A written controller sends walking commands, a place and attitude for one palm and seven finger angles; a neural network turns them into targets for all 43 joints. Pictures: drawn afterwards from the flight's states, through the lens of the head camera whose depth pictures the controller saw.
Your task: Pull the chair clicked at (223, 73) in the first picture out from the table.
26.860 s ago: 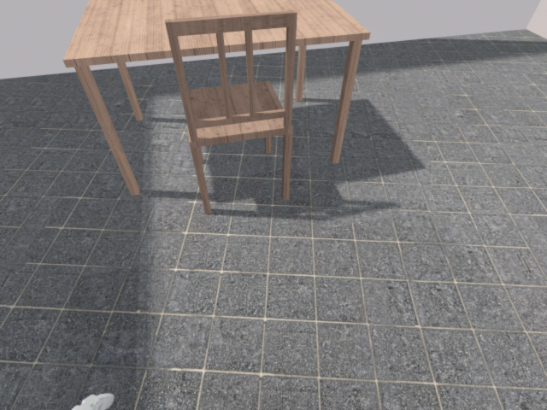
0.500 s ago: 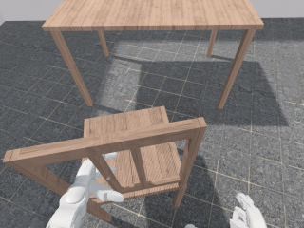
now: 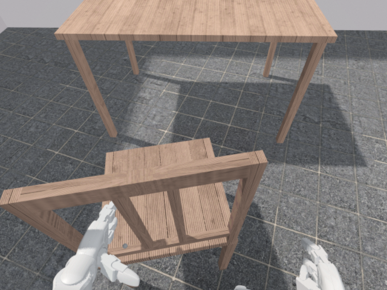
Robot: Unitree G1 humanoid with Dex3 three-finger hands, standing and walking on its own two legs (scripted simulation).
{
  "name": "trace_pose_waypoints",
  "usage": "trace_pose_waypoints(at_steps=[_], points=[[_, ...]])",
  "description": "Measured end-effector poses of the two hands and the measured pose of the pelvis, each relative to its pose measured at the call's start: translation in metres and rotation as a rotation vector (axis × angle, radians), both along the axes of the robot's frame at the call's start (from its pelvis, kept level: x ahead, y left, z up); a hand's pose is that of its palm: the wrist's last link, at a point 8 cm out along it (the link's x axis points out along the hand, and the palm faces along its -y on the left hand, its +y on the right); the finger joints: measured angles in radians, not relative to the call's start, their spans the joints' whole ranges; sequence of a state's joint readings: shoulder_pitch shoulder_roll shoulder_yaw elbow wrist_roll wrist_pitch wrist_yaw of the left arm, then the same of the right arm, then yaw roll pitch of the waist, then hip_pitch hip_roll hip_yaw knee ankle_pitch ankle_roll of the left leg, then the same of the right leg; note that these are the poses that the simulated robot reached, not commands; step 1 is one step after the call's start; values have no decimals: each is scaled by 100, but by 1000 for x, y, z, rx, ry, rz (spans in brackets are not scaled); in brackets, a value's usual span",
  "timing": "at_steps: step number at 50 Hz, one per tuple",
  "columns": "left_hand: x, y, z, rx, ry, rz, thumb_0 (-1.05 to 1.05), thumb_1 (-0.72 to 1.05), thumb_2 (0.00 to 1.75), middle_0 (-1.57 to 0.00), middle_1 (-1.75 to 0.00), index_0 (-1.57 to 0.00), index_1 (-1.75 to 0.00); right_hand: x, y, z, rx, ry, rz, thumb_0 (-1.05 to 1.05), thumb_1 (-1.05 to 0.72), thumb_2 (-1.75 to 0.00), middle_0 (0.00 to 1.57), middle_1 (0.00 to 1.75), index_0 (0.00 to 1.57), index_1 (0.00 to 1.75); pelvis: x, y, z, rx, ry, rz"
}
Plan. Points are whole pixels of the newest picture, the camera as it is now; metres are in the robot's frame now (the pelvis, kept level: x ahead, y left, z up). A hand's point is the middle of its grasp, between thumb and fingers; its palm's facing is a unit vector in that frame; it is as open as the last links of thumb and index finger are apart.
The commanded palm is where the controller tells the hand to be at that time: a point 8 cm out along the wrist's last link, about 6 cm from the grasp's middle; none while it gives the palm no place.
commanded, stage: draw the fingers out of the gap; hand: left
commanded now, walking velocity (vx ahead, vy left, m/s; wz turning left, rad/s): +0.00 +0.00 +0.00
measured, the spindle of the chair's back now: (136, 224) +0.27 +0.14 -0.05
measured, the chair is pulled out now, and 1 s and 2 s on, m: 0.60 0.60 0.60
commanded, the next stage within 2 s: draw the hand back to the body in 0.62 s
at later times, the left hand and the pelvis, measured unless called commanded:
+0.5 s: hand (122, 287) +0.15 +0.14 -0.03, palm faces -0.11 -0.99 -0.12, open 17.5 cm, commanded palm +0.13 +0.20 -0.02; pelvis -0.01 +0.01 -0.01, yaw +1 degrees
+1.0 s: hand (99, 279) +0.15 +0.16 +0.04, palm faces +0.02 -1.00 -0.07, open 17.5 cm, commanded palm +0.10 +0.23 +0.04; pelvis -0.01 +0.01 -0.03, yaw +1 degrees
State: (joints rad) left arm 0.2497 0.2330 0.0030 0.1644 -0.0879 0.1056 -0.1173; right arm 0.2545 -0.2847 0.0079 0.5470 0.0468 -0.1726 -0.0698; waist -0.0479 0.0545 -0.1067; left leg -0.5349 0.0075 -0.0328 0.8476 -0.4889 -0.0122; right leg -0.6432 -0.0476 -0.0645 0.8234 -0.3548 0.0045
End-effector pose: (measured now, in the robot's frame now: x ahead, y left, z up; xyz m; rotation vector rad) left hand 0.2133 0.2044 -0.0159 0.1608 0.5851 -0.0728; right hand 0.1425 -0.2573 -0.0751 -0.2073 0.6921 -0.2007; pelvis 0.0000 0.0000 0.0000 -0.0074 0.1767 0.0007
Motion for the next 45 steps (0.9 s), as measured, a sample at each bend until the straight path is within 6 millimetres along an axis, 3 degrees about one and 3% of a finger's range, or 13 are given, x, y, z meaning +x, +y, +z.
trace_pose_waypoints(at_steps=[10,18,33,39,45], points=[[-42,-2,-2,5,20,7,-1,-54,21,0,-1,0,0,7,23,2,19,-62,27,1,-91,-90,20,30,20,29,-6,9,-5,-5,-10,6],[-57,0,1,6,5,8,-1,-54,21,0,-1,0,0,14,39,2,32,-102,60,1,-91,-90,21,30,21,30,-11,13,-9,-11,-11,14],[-97,-9,2,10,48,30,-1,-54,21,0,-1,0,0,22,38,5,27,-135,36,1,-91,-90,21,30,21,30,-9,13,-17,-15,5,12],[-105,-9,4,-21,38,52,-1,-54,21,0,-1,0,0,27,37,1,24,-141,29,1,-91,-90,21,30,20,30,-8,12,-21,-18,20,14],[-92,1,31,-96,-220,115,-1,-54,21,-1,-1,-1,0,28,37,-8,19,-135,42,1,-91,-90,21,30,20,30,-9,8,-29,-27,34,18]])
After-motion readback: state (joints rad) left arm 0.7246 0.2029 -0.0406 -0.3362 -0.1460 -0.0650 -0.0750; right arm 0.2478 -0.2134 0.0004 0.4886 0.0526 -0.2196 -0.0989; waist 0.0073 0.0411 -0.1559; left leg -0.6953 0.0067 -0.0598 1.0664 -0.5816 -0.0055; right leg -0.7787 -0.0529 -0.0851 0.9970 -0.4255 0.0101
